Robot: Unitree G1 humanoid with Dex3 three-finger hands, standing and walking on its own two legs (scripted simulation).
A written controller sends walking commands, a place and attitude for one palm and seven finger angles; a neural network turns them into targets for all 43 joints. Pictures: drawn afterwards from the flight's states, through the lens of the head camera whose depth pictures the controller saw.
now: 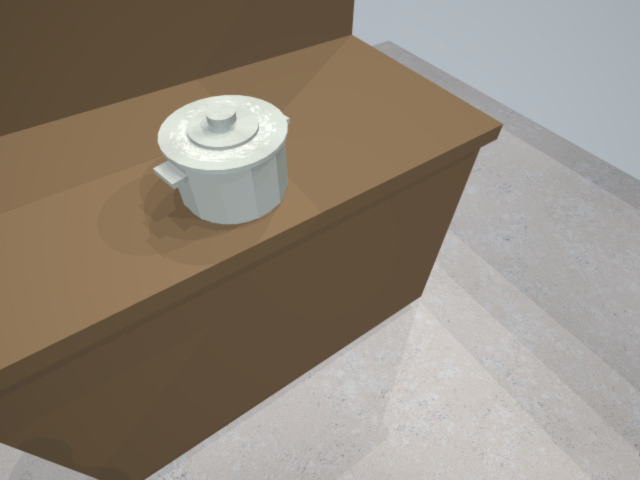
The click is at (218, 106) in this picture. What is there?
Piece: lid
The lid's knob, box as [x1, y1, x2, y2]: [205, 104, 236, 127]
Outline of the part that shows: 205,112 207,122 214,127 228,126 232,124 236,118 233,107 227,104 213,105 209,107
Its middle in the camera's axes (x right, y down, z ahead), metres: -0.15 -0.19 +0.59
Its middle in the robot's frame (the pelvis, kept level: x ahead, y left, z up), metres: +0.59 +0.19 +0.14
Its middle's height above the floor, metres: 0.91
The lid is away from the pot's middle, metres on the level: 0.00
